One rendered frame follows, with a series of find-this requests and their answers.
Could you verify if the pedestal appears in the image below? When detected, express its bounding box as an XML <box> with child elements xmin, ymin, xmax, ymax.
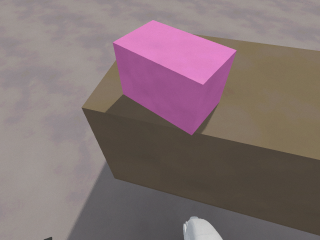
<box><xmin>81</xmin><ymin>34</ymin><xmax>320</xmax><ymax>236</ymax></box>

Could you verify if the right robot thigh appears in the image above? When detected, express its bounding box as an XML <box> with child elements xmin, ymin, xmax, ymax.
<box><xmin>183</xmin><ymin>218</ymin><xmax>223</xmax><ymax>240</ymax></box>

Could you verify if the carton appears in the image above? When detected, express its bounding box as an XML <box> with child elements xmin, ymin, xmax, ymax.
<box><xmin>113</xmin><ymin>20</ymin><xmax>237</xmax><ymax>135</ymax></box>

